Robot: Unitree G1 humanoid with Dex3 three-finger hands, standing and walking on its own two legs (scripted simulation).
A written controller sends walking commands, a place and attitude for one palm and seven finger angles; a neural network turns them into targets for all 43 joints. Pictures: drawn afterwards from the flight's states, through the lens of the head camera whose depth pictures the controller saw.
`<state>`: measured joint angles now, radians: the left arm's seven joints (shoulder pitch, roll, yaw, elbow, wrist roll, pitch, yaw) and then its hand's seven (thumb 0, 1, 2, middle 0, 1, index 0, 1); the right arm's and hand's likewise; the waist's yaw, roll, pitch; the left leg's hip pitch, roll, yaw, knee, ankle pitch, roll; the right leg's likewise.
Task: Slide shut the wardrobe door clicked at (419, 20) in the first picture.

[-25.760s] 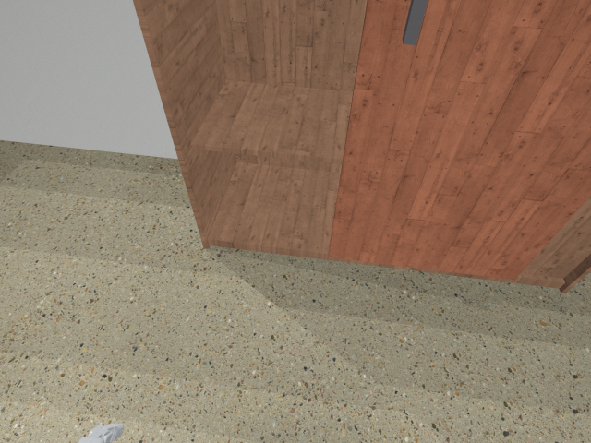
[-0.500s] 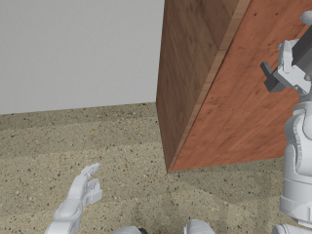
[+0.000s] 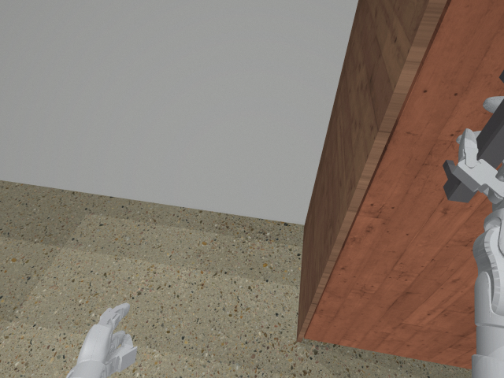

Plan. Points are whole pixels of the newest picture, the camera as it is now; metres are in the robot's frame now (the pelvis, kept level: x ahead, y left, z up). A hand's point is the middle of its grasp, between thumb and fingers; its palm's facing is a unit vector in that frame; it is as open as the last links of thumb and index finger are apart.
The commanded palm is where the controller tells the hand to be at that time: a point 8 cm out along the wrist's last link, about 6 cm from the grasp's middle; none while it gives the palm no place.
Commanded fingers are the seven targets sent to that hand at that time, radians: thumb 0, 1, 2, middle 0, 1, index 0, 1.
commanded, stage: stop walking and hold the door there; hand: right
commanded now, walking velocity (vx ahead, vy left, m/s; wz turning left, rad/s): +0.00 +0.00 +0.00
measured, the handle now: (481, 138) +0.39 -0.25 +0.24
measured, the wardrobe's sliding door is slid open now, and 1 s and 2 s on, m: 0.00 0.00 0.00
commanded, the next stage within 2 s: loosen the grip on the handle in 1.12 s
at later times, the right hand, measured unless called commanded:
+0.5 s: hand (469, 161) +0.35 -0.23 +0.23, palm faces +0.18 +0.98 -0.05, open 6.7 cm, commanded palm +0.32 -0.26 +0.23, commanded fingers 0.00 -0.90 -0.90 0.45 1.40 0.45 1.40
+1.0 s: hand (468, 161) +0.35 -0.23 +0.23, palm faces +0.25 +0.96 -0.09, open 6.7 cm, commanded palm +0.32 -0.26 +0.23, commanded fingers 0.00 -0.90 -0.90 0.45 1.40 0.45 1.40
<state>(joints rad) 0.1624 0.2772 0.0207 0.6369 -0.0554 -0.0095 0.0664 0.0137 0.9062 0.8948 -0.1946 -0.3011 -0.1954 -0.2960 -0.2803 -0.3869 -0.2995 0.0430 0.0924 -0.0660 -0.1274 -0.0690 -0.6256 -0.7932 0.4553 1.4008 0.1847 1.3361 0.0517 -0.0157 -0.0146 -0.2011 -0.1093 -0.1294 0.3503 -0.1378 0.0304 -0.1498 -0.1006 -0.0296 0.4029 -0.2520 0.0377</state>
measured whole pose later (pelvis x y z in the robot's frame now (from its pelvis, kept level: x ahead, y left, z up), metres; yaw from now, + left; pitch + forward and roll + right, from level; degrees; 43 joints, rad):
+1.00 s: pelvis +0.01 -0.05 +0.00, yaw -2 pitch -1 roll +1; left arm 0.12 0.22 0.00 0.66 -0.04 0.02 0.06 0.01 0.90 0.89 -0.20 -0.30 -0.20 -0.30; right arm -0.33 -0.26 -0.15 -0.02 0.09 -0.04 -0.14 -0.03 -0.65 -0.83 0.45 1.40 0.21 1.34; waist 0.00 -0.03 0.01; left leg -0.19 -0.02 -0.12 0.39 -0.19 -0.03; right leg -0.15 -0.02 -0.03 0.44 -0.28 -0.01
